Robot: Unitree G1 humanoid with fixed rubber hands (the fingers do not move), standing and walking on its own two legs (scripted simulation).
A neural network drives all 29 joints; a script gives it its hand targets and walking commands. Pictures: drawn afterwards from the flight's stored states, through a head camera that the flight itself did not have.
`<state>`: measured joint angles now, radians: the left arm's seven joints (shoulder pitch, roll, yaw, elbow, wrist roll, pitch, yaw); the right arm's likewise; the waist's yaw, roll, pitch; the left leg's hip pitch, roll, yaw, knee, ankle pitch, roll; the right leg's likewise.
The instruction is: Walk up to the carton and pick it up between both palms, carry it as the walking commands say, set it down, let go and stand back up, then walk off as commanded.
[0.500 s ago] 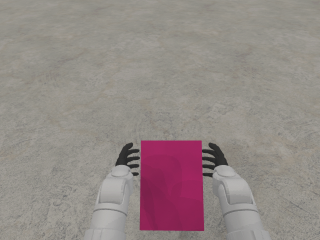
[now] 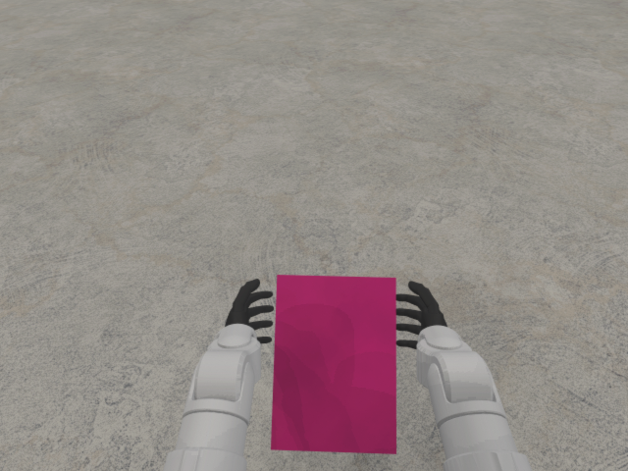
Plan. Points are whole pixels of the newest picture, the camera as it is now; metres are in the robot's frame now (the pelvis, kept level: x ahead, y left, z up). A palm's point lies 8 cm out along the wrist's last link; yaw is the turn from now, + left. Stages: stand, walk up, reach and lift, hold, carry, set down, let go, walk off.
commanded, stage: carry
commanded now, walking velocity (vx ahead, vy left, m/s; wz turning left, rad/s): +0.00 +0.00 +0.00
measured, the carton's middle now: (331, 346) +0.35 +0.00 -0.09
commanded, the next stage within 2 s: hold in 0.14 s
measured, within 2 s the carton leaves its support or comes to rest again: neither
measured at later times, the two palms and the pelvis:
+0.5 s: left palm (247, 338) +0.28 +0.11 +0.05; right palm (445, 342) +0.28 -0.14 +0.04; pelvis -0.02 -0.02 +0.01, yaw +8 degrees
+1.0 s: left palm (263, 364) +0.29 +0.10 -0.03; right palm (434, 356) +0.30 -0.15 -0.04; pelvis -0.04 -0.04 -0.01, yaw +8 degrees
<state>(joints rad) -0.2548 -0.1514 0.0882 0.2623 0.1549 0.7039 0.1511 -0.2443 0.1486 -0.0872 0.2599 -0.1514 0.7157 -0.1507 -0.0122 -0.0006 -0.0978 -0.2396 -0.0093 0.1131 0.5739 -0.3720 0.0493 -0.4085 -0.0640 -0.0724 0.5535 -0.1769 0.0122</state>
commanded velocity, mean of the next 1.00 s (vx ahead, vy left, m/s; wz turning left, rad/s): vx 0.00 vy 0.00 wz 0.00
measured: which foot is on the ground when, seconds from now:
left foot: down 0.00-1.00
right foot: down 0.00-1.00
